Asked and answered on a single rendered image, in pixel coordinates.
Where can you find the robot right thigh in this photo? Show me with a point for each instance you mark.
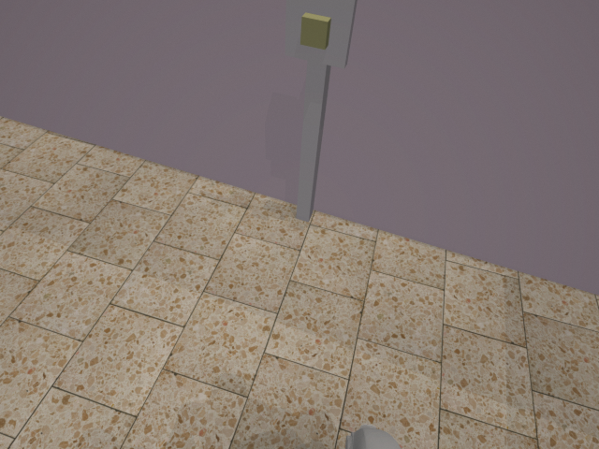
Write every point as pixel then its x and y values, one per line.
pixel 370 438

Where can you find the panel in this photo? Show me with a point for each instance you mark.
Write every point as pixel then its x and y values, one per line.
pixel 319 63

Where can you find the button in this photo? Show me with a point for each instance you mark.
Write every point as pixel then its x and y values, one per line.
pixel 315 31

